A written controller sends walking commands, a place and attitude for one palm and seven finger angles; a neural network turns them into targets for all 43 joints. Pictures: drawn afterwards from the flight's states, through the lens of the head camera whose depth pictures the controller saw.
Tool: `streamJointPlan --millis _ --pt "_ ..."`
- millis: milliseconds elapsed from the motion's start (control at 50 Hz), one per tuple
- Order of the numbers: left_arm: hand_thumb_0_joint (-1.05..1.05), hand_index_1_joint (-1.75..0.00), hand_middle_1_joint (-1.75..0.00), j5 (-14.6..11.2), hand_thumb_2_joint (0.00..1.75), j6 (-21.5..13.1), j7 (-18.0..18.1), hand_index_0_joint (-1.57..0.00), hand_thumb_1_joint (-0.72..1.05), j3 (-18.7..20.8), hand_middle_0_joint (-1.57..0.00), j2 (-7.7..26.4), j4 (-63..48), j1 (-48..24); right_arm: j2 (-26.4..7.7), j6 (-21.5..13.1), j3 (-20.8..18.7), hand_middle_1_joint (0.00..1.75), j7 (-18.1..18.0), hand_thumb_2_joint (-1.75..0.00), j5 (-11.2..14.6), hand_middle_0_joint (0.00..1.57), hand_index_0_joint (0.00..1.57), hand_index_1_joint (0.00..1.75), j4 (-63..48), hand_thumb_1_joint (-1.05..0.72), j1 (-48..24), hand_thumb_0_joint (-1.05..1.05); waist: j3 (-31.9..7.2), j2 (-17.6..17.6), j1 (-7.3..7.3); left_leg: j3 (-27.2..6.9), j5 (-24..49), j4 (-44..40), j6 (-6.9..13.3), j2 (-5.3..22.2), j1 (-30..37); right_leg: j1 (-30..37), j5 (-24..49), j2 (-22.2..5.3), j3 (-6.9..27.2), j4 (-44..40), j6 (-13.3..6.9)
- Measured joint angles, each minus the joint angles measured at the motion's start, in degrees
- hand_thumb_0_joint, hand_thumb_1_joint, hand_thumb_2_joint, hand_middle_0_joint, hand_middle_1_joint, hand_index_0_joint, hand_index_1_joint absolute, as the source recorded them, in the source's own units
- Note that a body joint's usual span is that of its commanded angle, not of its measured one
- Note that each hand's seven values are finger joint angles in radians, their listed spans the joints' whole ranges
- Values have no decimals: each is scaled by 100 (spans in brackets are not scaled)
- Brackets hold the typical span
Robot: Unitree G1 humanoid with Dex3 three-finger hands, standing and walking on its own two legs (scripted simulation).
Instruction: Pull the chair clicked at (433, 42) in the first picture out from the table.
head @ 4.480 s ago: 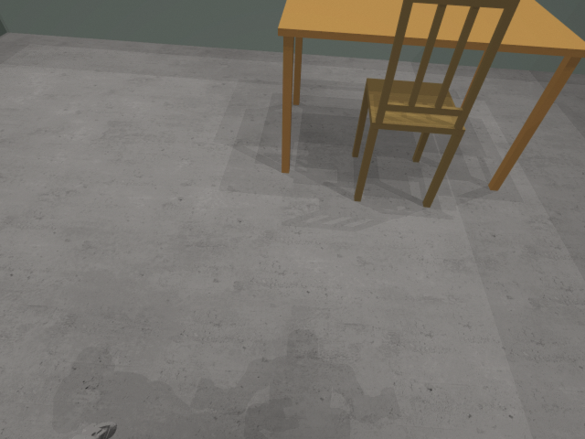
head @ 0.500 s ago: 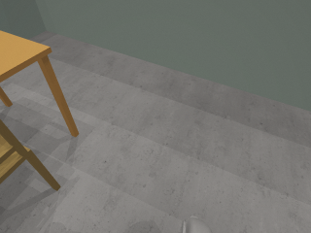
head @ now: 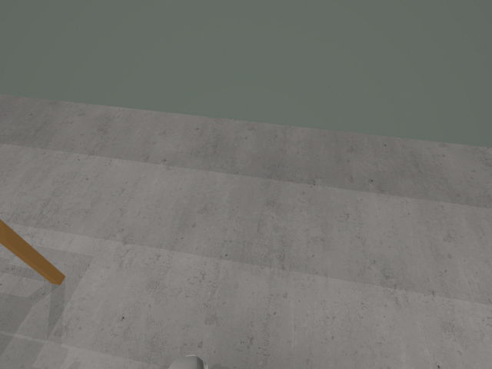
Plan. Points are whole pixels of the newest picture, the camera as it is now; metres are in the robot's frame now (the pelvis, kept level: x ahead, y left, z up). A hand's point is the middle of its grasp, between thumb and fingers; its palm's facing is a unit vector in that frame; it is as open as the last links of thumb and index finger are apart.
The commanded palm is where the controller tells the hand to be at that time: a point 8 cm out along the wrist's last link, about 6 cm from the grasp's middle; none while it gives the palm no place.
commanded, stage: turn to face it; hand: left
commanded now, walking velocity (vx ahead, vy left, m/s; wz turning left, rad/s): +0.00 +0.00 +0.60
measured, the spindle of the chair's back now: out of the picture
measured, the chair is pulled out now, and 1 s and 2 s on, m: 0.00 0.00 0.00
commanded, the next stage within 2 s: none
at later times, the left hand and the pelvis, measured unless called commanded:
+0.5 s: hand out of the picture +0.09 +0.26 -0.17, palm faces +0.30 -0.92 -0.25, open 7.3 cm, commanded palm none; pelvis +0.06 +0.03 +0.00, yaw +15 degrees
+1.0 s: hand out of the picture +0.02 +0.15 -0.14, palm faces +0.57 -0.78 -0.27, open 7.3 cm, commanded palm none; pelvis +0.06 -0.05 +0.00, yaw +35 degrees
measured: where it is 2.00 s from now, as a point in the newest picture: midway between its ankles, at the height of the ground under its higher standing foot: outside the picture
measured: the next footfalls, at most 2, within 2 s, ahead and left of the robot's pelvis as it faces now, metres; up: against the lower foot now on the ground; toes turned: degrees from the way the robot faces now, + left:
left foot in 0.16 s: +0.10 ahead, +0.13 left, +0.00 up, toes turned +15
right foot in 0.70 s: +0.15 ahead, -0.11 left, +0.00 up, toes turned +20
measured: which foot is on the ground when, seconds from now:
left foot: up 0.00-0.14, down 0.16-0.68, up 0.70-1.00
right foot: down 0.00-0.18, up 0.20-0.68, down 0.70-1.00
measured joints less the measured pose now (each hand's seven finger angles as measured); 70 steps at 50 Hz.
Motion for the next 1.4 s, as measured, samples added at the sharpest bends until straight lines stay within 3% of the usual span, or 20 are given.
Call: streamJointPlan --millis 140,180,240,320,480,620,680,760,820,880,960,1060,1140,1180,1200,1260,1320,1400 --pt "0 -30 -30 15 90 74 28 -20 93 -14 -20 -51 13 -28 106 138 32 29 46 -90 18 20 20 30 231 -93 145 0 -135 -125 154 312 -15 -1729 46 -248 870 390 -581 -175 -512 299 219" --pt "0 -30 -30 -15 90 144 35 -20 93 24 -20 -21 -5 -3 123 137 34 29 78 -90 -6 20 20 30 223 -93 175 0 -117 -264 159 361 -97 -2022 431 -414 1055 278 -889 -378 -613 764 352" --pt "0 -30 -30 -31 90 305 55 -20 92 95 -20 61 -17 36 164 119 62 30 68 -90 -46 20 20 30 125 -93 113 0 -15 -387 202 374 -174 -2063 757 -584 1050 -355 -1788 -476 -166 2297 655" --pt "1 -30 -30 4 90 403 25 -20 92 177 -20 180 3 13 177 64 61 30 2 -90 -34 20 20 30 10 -92 71 0 152 -355 174 263 124 -2590 793 -722 1211 -1060 -1491 -532 325 3656 851" --pt "1 -30 -30 -21 90 476 47 -20 92 271 -20 389 -179 -175 77 85 -19 30 22 -90 -6 21 21 30 -46 -91 143 0 247 -243 112 -172 421 -3069 723 -848 1391 -1238 -1232 -629 699 3309 1096" --pt "1 -30 -30 -65 90 460 39 -20 91 208 -20 307 -475 -497 -155 235 -149 30 71 -90 -39 21 21 30 -96 -91 130 0 228 -55 -26 -652 444 -2883 514 -944 1238 -779 -1300 -420 680 2064 1044" --pt "1 -30 -30 -83 90 356 28 -20 91 138 -20 243 -634 -523 -280 294 -220 30 91 -90 -15 21 21 30 -154 -91 128 0 169 15 -39 -858 370 -2597 357 -1039 1044 -257 -741 -310 602 905 973" --pt "1 -30 -30 -9 90 278 44 -20 91 1 -20 65 -716 -425 -486 415 -357 30 103 -90 -9 20 20 30 -179 -91 71 0 140 186 -50 -727 -916 -652 182 -1059 358 -95 -612 -397 251 766 368" --pt "1 -30 -30 -9 90 281 42 -20 91 -45 -20 -5 -715 -264 -571 459 -386 29 166 -90 -39 20 20 30 -179 -91 18 0 127 138 -30 -430 -693 665 52 -906 23 118 -515 -560 41 515 284" --pt "1 -30 -30 -3 90 259 38 -20 91 -69 -20 -24 -683 -126 -592 469 -381 29 213 -90 -33 20 20 30 -202 -91 -22 0 156 62 -12 -325 -398 1101 -64 -708 -31 250 -433 -684 -178 339 270" --pt "1 -30 -30 13 90 244 30 -20 91 -84 -20 -21 -637 61 -580 534 -355 29 240 -90 -27 20 20 30 -173 -91 -96 0 207 -8 75 -283 -373 884 -156 -517 145 307 -425 -809 -493 282 262" --pt "1 -30 -30 57 90 271 25 -20 91 -53 -20 73 -524 291 -523 567 -282 29 251 -90 -1 20 20 30 -152 -91 -307 0 298 -96 244 -79 -693 4 -146 -426 538 241 -477 -974 -852 393 318" --pt "1 -30 -30 83 90 322 15 -20 91 32 -20 258 -412 429 -433 479 -188 29 252 -90 32 20 20 30 -260 -91 -519 1 364 -242 402 203 -875 -1130 -28 -473 1006 84 -590 -1171 -1087 677 436" --pt "1 -30 -30 61 90 353 3 -20 91 87 -20 368 -357 510 -404 393 -146 29 256 -90 34 20 20 30 -358 -91 -579 1 344 -299 436 331 -466 -1963 52 -524 1352 -33 -724 -1294 -1211 970 539" --pt "1 -30 -30 35 90 383 -8 -20 91 119 -20 425 -338 563 -400 327 -132 29 259 -90 28 20 20 30 -408 -91 -594 1 308 -321 438 324 -276 -2292 213 -564 1475 -156 -831 -1371 -1225 1241 607" --pt "1 -30 -30 20 90 596 7 -20 91 195 -20 608 -225 499 -274 192 -66 29 229 -90 28 20 20 30 -464 -91 -652 0 336 -488 480 251 -416 -2121 570 -704 1385 -763 -1851 -1230 -394 2696 884" --pt "1 -30 -30 17 90 647 -8 -20 91 238 -20 653 -198 365 -205 159 -9 30 152 -90 14 20 20 30 -466 -91 -579 0 301 -442 435 70 -252 -2424 614 -739 1506 -1205 -1592 -986 96 3698 996" --pt "1 -30 -30 3 90 555 -47 -20 91 233 -20 633 -339 143 -169 155 25 30 113 -90 21 21 21 30 -414 -91 -450 0 280 -391 374 -153 45 -2873 659 -853 1672 -1430 -1103 -863 436 3970 1101"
